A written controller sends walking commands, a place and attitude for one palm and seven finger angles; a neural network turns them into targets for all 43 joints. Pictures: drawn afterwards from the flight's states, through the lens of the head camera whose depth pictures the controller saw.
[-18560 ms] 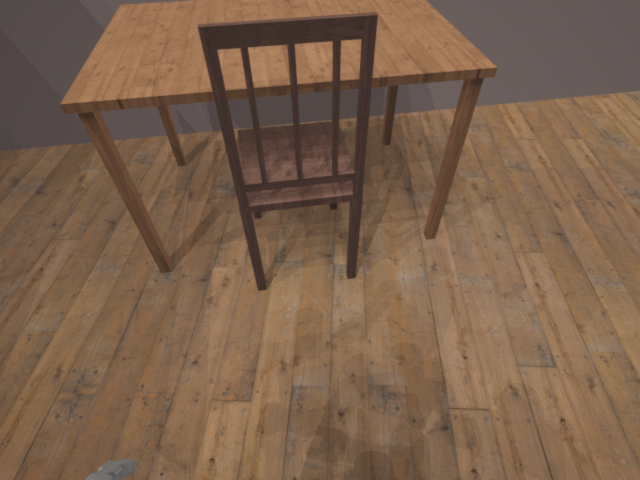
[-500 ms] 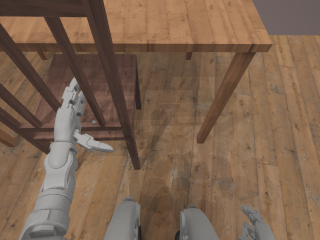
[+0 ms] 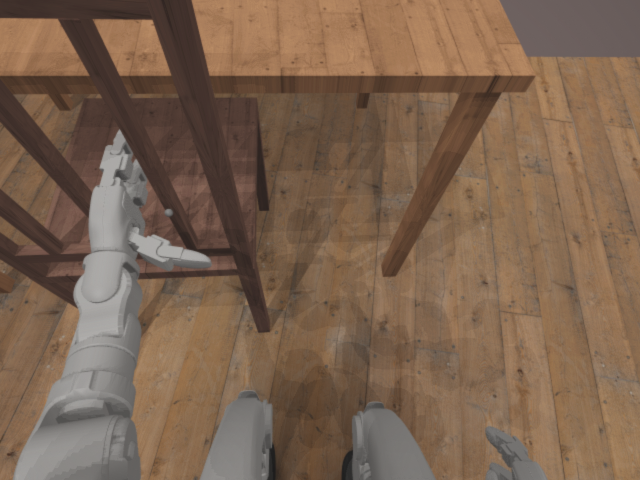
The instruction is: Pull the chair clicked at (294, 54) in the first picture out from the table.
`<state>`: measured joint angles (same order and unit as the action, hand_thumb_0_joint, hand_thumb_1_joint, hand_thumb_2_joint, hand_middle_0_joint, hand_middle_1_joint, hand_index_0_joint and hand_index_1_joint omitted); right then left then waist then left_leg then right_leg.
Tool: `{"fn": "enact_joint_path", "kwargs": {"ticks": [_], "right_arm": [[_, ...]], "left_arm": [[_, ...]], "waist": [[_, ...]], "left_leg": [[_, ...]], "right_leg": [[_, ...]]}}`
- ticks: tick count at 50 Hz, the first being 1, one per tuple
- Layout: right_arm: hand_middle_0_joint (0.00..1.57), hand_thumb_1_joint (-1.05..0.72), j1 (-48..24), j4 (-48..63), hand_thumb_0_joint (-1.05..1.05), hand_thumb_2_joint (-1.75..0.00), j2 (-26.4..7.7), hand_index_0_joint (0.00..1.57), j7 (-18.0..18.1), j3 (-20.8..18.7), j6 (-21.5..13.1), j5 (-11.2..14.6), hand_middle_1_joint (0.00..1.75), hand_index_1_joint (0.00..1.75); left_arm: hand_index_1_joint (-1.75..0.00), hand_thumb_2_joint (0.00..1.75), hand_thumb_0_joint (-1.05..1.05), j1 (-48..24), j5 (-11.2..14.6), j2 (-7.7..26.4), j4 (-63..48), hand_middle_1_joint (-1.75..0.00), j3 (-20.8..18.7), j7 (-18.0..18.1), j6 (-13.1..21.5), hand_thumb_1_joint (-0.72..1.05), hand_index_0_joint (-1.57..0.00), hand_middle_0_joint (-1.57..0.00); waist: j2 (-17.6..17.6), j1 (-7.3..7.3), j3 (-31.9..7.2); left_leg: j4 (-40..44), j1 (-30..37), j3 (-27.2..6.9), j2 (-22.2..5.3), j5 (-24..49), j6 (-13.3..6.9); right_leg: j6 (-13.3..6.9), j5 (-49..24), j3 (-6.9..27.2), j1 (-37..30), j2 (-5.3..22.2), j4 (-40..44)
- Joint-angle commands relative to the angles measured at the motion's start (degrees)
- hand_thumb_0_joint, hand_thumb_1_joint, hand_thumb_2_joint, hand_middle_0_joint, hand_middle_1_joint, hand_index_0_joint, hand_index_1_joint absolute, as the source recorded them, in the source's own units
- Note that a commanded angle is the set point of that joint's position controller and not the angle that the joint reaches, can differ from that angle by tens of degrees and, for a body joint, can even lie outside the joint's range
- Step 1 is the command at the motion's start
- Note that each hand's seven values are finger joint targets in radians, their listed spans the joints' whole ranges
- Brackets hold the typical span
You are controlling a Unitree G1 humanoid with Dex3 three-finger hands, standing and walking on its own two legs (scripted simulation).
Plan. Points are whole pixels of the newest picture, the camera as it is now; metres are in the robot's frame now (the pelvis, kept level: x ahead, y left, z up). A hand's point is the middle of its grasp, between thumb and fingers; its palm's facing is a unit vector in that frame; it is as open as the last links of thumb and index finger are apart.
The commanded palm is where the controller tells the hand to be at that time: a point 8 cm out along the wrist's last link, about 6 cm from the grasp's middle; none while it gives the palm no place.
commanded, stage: push the fingers through the gap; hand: left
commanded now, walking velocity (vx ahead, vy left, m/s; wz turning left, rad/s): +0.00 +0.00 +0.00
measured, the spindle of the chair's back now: (61, 172) +0.45 +0.31 +0.08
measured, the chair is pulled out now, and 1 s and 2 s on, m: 0.00 0.00 0.03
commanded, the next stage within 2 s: hook a spindle and tug to test in 0.40 s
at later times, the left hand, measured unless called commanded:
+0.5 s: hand (168, 211) +0.43 +0.20 +0.04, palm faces +0.08 -1.00 -0.04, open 16.9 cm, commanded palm +0.40 +0.23 +0.04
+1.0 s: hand (182, 211) +0.43 +0.18 +0.04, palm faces +0.10 -0.99 -0.03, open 13.2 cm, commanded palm +0.40 +0.22 +0.04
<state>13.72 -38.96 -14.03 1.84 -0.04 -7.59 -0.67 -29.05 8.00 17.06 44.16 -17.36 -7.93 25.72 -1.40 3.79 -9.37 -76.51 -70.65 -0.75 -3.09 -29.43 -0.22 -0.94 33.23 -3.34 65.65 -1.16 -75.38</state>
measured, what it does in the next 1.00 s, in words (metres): stands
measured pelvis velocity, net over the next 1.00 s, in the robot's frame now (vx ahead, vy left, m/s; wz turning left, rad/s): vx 0.00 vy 0.00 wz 0.00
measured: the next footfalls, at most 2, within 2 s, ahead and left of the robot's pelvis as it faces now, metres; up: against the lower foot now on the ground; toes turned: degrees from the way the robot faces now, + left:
none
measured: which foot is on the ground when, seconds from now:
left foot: down 0.00-1.00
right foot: down 0.00-1.00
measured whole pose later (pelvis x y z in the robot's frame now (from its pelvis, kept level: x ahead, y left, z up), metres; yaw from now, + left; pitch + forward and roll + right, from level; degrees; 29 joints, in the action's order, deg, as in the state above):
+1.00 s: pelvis +0.00 +0.00 +0.00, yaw +0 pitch +23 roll -2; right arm 14.1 -39.0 -13.8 0.8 0.0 -5.1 -0.8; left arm -29.8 6.8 15.3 46.3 -15.8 -5.9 26.8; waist -1.6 3.9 -9.8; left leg -75.3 -69.6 -0.7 -3.0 -29.0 -0.1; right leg -1.0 32.8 -3.1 64.8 -1.2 -74.4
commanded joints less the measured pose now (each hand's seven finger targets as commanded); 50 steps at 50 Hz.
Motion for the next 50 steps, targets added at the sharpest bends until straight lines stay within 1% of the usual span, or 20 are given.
{"fn": "enact_joint_path", "kwargs": {"ticks": [1,3,4,7,9,12,13,17,22,25,27,30,32,33,37,38,40,44,45,50], "right_arm": [[0.20,-0.90,4.76,4.26,0.00,-0.90,-9.17,0.20,-0.08,-3.32,-1.99,-0.09,0.30,0.30],[0.20,-0.90,5.03,4.08,0.00,-0.90,-9.62,0.20,-0.14,-3.30,-1.60,0.03,0.30,0.30],[0.20,-0.90,5.34,4.16,0.00,-0.90,-9.88,0.20,-0.10,-3.36,-1.34,0.03,0.30,0.30],[0.20,-0.90,5.47,5.53,0.00,-0.90,-10.11,0.20,-0.23,-3.51,-0.84,0.18,0.30,0.30],[0.20,-0.90,5.49,5.65,0.00,-0.90,-9.58,0.20,-0.44,-3.54,-0.63,0.18,0.30,0.30],[0.20,-0.90,5.50,5.41,0.00,-0.90,-9.72,0.20,-0.42,-3.65,-0.64,-0.02,0.30,0.30],[0.20,-0.90,5.40,5.31,0.00,-0.90,-9.33,0.20,-0.63,-3.59,-0.59,0.01,0.30,0.30],[0.20,-0.90,5.24,4.59,0.00,-0.90,-9.71,0.20,-0.55,-3.52,-0.43,-0.23,0.30,0.30],[0.20,-0.90,5.14,5.07,0.00,-0.90,-9.60,0.20,-0.67,-3.59,-0.26,-0.02,0.30,0.30],[0.20,-0.90,5.10,4.99,0.00,-0.90,-9.49,0.20,-0.75,-3.69,-0.13,0.10,0.30,0.30],[0.20,-0.90,5.31,4.55,0.00,-0.90,-9.82,0.20,-0.48,-3.72,-0.28,-0.14,0.30,0.30],[0.20,-0.90,4.71,4.61,0.00,-0.90,-9.49,0.20,-0.45,-3.49,-0.07,-0.29,0.30,0.30],[0.20,-0.90,4.66,5.24,0.00,-0.90,-9.43,0.20,-0.54,-3.36,0.05,-0.36,0.30,0.30],[0.20,-0.90,4.41,5.21,0.00,-0.90,-9.04,0.20,-0.67,-3.22,0.10,-0.40,0.30,0.30],[0.20,-0.90,4.56,5.17,0.00,-0.90,-9.23,0.20,-0.84,-3.36,0.06,-0.37,0.30,0.30],[0.20,-0.90,4.69,5.19,0.00,-0.90,-9.31,0.20,-0.80,-3.48,0.17,-0.28,0.30,0.30],[0.20,-0.90,4.65,5.48,0.00,-0.90,-9.06,0.20,-0.85,-3.56,0.15,-0.11,0.30,0.30],[0.20,-0.90,4.77,5.13,0.00,-0.90,-9.02,0.20,-0.81,-3.62,0.28,0.12,0.30,0.30],[0.20,-0.90,4.70,5.03,0.00,-0.90,-9.19,0.20,-0.68,-3.58,0.40,0.08,0.30,0.30],[0.20,-0.90,4.28,5.08,0.00,-0.90,-8.56,0.20,-0.62,-3.26,0.33,-0.26,0.30,0.30]], "left_arm": [[-0.08,0.30,0.00,-20.83,-0.01,10.46,-9.86,-0.08,-0.73,-0.01,5.08,-0.50,-0.06,-0.06],[-0.08,0.30,0.00,-19.83,-0.25,10.18,-5.77,-0.08,-0.62,-0.45,3.68,-0.50,-0.06,-0.06],[-0.08,0.30,0.00,-20.74,-0.07,10.62,-5.52,-0.08,-0.94,-0.72,3.15,-0.50,-0.06,-0.06],[-0.08,0.30,0.00,-17.73,0.55,11.89,-7.31,-0.08,-2.63,-1.11,2.21,-0.50,-0.06,-0.06],[-0.08,0.30,0.00,-20.13,1.11,10.47,-11.17,-0.08,-1.58,-0.74,2.83,-0.50,-0.06,-0.06],[-0.08,0.30,0.00,-20.85,0.62,12.00,-13.91,-0.08,-2.45,0.53,4.48,-0.50,-0.06,-0.06],[-0.08,0.30,0.00,-20.86,0.45,10.26,-14.00,-0.08,-1.14,0.89,4.84,-0.50,-0.06,-0.06],[-0.08,0.30,0.00,-18.63,-0.56,12.39,-10.47,-0.08,-3.01,1.61,5.38,-0.50,-0.06,-0.06],[-0.08,0.30,0.00,-19.98,-0.48,8.21,-11.16,-0.08,1.05,0.68,4.86,-0.50,-0.06,-0.06],[-0.08,0.30,0.00,-20.36,0.02,6.55,-11.69,-0.08,2.33,0.74,4.50,-0.50,-0.06,-0.06],[-0.19,0.30,0.00,-21.40,0.11,8.30,-10.77,-0.19,0.58,1.22,4.68,-0.50,-0.10,-0.10],[-0.35,0.30,0.00,-19.75,-0.15,10.30,-9.27,-0.35,-1.73,1.94,5.06,-0.50,-0.15,-0.15],[-0.46,0.30,0.00,-18.86,-0.81,11.31,-10.32,-0.46,-2.20,2.24,5.63,-0.50,-0.18,-0.18],[-0.52,0.30,0.00,-19.39,-1.16,10.27,-10.79,-0.52,-1.19,2.34,5.90,-0.50,-0.20,-0.20],[-0.74,0.30,0.00,-20.98,-1.07,8.67,-10.36,-0.74,0.58,2.10,5.89,-0.50,-0.27,-0.27],[-0.79,0.30,0.00,-19.59,-1.02,9.53,-9.65,-0.79,-0.42,2.01,5.64,-0.50,-0.29,-0.29],[-0.90,0.30,0.00,-19.55,-0.57,7.30,-11.48,-0.90,1.55,1.52,5.48,-0.50,-0.32,-0.32],[-1.12,0.40,0.00,-18.88,0.02,6.28,-10.65,-1.12,2.11,1.43,4.57,-0.28,-0.39,-0.39],[-1.18,0.42,0.00,-19.59,-0.11,8.04,-10.05,-1.18,0.64,1.71,4.53,-0.22,-0.41,-0.41],[-1.45,0.54,0.00,-20.46,-1.36,9.25,-9.86,-1.45,-0.21,2.78,5.54,0.06,-0.50,-0.50]], "waist": [[-3.46,1.25,-25.93],[-2.12,1.77,-23.54],[-1.11,1.93,-24.05],[-2.96,0.18,-27.48],[-3.59,0.47,-28.67],[-4.15,0.53,-28.66],[-3.75,1.01,-27.94],[-2.38,0.96,-24.56],[-5.69,1.57,-25.11],[-4.96,1.63,-25.30],[-2.61,1.96,-25.09],[-0.98,1.07,-24.49],[-2.77,0.23,-26.08],[-4.45,0.31,-26.47],[-3.21,1.57,-25.16],[-2.38,1.01,-25.80],[-3.79,1.02,-27.24],[-1.76,1.55,-25.67],[-0.36,1.49,-24.37],[-1.31,1.00,-24.75]], "left_leg": [[8.44,23.45,-2.34,2.43,13.18,-0.08],[8.66,21.48,-2.41,2.38,11.35,-0.26],[8.69,21.15,-2.46,2.41,11.00,-0.42],[9.36,23.94,-2.54,2.37,14.59,-0.16],[9.45,26.19,-2.74,2.30,16.17,-0.06],[9.62,27.39,-3.20,2.01,16.83,0.18],[9.83,27.68,-3.21,2.06,15.93,0.18],[9.88,23.89,-2.80,2.19,12.55,-0.05],[10.91,28.22,-3.63,1.86,13.29,0.44],[11.37,29.43,-4.19,1.76,12.95,0.67],[10.71,27.54,-4.05,1.93,12.63,0.25],[10.18,24.20,-2.95,2.43,12.05,-0.03],[9.88,24.40,-2.63,2.54,13.16,0.01],[9.94,25.41,-2.63,2.48,13.86,0.19],[9.72,25.11,-2.71,2.45,12.61,-0.04],[9.69,24.62,-2.50,2.45,13.15,0.02],[9.85,26.75,-2.65,2.45,15.10,0.20],[9.76,25.56,-2.48,2.45,13.90,-0.04],[9.76,23.34,-2.36,2.55,12.27,-0.18],[9.00,20.78,-1.39,3.01,11.31,-0.51]], "right_leg": [[-0.44,-15.24,2.50,-6.97,-1.53,10.97],[-0.40,-13.64,2.15,-5.67,-1.46,11.21],[-0.31,-13.50,2.26,-6.12,-1.38,11.42],[-0.75,-16.19,1.92,-7.73,-1.46,10.85],[-0.59,-17.15,1.79,-7.76,-1.47,11.11],[-0.69,-16.82,1.53,-6.80,-1.72,10.65],[-0.51,-15.91,1.41,-6.29,-1.86,11.10],[-0.57,-13.94,1.73,-6.46,-1.89,11.35],[-0.92,-13.47,1.10,-4.09,-1.81,11.67],[-0.87,-12.68,0.60,-3.45,-1.78,11.90],[-0.73,-12.94,0.87,-4.24,-1.78,11.80],[-0.51,-13.59,1.50,-6.69,-1.65,11.92],[-0.68,-14.72,1.91,-7.33,-1.67,11.23],[-0.73,-15.09,1.74,-6.69,-1.54,11.01],[-0.67,-14.24,1.88,-6.32,-1.76,11.64],[-0.62,-15.21,2.00,-7.50,-1.66,11.59],[-0.73,-16.61,1.76,-7.55,-1.61,11.45],[-0.43,-15.97,1.86,-7.61,-1.61,12.16],[-0.33,-15.02,2.09,-8.17,-1.53,12.36],[-0.25,-15.31,3.24,-9.82,-1.38,12.13]]}}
